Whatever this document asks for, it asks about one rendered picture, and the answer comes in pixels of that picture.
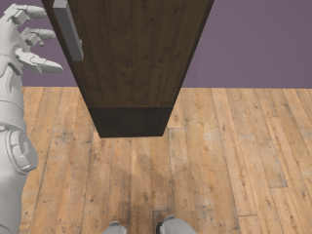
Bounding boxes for robot right shin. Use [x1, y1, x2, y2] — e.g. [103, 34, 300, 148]
[163, 215, 175, 223]

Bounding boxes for left robot hand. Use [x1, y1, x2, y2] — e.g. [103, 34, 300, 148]
[0, 4, 63, 74]

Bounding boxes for robot right thigh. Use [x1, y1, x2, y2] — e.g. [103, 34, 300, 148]
[160, 218, 197, 234]

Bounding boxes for handle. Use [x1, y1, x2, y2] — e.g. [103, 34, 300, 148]
[53, 0, 84, 61]

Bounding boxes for left robot upper arm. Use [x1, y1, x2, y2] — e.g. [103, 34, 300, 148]
[0, 130, 39, 234]

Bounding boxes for robot left forearm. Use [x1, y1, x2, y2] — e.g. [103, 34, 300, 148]
[0, 55, 27, 135]

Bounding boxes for cupboard door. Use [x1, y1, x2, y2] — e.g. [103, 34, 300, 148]
[48, 0, 209, 108]

